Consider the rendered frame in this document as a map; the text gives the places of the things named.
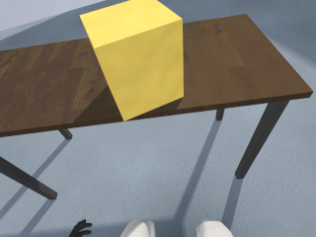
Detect right robot thigh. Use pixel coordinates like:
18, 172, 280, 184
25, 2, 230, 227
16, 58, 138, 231
197, 219, 233, 237

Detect left robot hand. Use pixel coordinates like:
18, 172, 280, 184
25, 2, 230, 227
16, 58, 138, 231
68, 219, 93, 237

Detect carton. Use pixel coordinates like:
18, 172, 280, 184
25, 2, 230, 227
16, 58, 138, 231
80, 0, 184, 121

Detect left robot thigh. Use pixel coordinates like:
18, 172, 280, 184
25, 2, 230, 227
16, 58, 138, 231
120, 218, 156, 237

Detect robot thigh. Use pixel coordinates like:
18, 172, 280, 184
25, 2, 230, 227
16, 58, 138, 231
197, 219, 233, 237
120, 218, 156, 237

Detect table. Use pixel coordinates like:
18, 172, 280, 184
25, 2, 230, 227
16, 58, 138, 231
0, 14, 314, 200

